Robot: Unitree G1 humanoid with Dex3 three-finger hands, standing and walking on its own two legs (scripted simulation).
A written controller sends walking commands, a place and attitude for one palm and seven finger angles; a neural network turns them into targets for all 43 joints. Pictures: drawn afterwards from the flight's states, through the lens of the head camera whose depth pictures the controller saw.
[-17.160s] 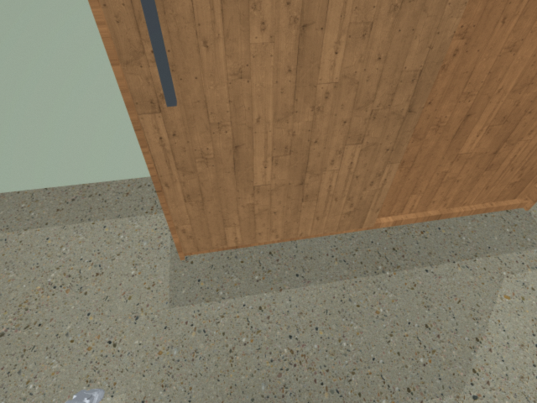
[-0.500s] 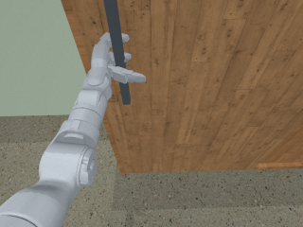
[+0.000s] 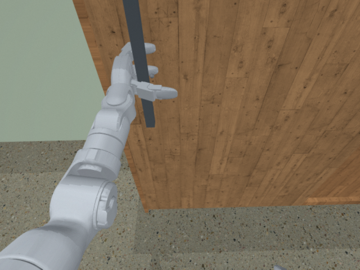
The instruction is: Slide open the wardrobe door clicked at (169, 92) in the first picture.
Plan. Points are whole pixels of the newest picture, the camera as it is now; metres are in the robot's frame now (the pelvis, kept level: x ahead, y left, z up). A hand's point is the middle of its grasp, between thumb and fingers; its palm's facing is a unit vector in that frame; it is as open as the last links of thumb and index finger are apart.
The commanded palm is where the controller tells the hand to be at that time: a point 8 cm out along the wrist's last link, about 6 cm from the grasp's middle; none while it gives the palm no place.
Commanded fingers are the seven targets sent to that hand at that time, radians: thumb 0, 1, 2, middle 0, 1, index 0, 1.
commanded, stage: grip the handle and tug to test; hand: left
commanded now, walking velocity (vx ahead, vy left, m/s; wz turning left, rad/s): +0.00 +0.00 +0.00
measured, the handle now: (143, 70) +0.52 +0.09 +0.19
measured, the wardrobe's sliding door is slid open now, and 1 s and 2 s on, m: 0.00 0.00 0.00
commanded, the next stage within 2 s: tug the door sideways, standing still in 1.26 s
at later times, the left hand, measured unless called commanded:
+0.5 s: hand (151, 77) +0.47 +0.07 +0.20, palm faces +0.00 -1.00 +0.02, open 5.9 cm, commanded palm +0.45 +0.12 +0.20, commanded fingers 0.00 0.90 0.90 -0.45 -1.40 -0.45 -1.40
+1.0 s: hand (152, 77) +0.47 +0.06 +0.20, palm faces +0.00 -1.00 +0.02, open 5.3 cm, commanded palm +0.43 +0.13 +0.20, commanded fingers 0.00 0.90 0.90 -0.45 -1.40 -0.45 -1.40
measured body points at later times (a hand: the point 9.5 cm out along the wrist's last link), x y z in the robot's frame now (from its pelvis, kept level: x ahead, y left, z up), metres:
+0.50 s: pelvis +0.00 +0.00 +0.00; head +0.02 -0.01 +0.45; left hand +0.46 +0.12 +0.20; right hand +0.08 -0.25 -0.12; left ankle +0.00 +0.12 -0.74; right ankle -0.02 -0.12 -0.74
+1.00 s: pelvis +0.00 +0.00 +0.00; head +0.01 -0.01 +0.45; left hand +0.47 +0.12 +0.20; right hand +0.06 -0.25 -0.12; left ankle +0.00 +0.12 -0.74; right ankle -0.02 -0.12 -0.74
